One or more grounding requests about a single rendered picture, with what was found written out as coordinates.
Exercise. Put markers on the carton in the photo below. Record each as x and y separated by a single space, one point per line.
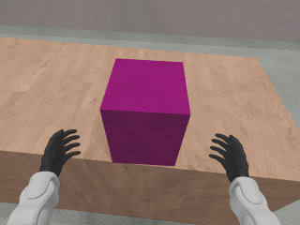
145 111

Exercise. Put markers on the right robot forearm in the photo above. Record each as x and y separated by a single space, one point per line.
248 203

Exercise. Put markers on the pedestal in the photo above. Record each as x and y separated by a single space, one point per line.
46 86

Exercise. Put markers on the left robot forearm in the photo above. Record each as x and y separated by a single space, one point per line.
37 200

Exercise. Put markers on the left robot hand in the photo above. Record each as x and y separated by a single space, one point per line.
55 152

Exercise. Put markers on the right robot hand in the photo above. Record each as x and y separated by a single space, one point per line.
234 159

